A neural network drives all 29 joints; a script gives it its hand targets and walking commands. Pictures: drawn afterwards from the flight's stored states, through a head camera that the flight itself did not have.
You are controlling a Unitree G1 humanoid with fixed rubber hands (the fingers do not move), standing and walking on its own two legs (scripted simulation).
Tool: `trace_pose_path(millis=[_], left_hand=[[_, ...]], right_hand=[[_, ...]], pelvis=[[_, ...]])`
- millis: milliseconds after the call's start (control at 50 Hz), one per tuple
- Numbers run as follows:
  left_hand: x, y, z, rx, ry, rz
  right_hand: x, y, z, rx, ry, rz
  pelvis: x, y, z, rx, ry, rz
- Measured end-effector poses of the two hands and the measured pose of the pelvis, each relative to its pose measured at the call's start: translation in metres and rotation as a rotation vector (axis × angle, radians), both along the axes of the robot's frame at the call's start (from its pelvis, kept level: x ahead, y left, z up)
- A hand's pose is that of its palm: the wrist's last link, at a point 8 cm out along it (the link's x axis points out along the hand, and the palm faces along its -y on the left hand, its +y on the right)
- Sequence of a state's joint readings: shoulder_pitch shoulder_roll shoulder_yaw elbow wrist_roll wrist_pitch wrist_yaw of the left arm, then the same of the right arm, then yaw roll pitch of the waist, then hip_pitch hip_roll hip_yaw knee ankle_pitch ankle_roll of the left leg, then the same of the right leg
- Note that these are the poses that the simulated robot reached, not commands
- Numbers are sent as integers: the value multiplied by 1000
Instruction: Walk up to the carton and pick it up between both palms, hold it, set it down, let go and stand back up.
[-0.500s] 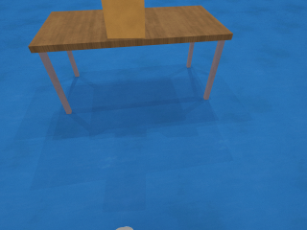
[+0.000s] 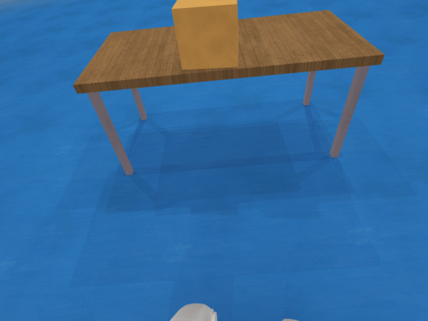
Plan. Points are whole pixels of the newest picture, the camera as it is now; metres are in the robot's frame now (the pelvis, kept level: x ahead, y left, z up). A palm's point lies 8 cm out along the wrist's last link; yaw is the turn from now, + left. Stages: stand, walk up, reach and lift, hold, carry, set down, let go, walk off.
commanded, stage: walk up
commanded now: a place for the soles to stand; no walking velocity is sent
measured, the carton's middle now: (209, 29) +1.31 +0.07 +0.07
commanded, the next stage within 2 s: none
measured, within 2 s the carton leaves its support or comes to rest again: neither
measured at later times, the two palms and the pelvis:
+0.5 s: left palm (81, 261) +0.28 +0.36 -0.10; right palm (314, 256) +0.27 -0.18 -0.07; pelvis +0.21 +0.08 +0.01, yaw +3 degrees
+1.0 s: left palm (114, 211) +0.40 +0.30 -0.07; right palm (301, 166) +0.55 -0.21 -0.09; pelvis +0.42 +0.04 +0.03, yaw +2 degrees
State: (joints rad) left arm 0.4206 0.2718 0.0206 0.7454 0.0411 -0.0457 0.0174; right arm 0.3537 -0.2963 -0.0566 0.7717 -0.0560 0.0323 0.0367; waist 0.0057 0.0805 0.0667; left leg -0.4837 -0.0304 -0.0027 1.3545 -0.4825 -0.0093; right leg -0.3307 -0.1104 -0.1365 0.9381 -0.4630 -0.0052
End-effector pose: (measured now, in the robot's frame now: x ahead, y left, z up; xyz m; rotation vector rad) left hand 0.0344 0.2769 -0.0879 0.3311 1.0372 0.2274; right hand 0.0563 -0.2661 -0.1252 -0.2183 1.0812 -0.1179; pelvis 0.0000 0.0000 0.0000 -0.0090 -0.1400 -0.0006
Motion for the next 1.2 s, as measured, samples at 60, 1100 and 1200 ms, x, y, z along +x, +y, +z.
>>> trace_pose_path(millis=[60,1100,1200], left_hand=[[-23,8,0,-7,88,80],[377,42,13,-78,185,131],[421,69,-13,-115,191,141]], right_hand=[[63,6,22,-16,-73,72],[561,82,58,-6,-157,185],[620,118,63,-36,-202,224]], pelvis=[[21,7,10,-16,0,30],[457,56,29,-22,73,53],[504,81,16,-16,77,74]])
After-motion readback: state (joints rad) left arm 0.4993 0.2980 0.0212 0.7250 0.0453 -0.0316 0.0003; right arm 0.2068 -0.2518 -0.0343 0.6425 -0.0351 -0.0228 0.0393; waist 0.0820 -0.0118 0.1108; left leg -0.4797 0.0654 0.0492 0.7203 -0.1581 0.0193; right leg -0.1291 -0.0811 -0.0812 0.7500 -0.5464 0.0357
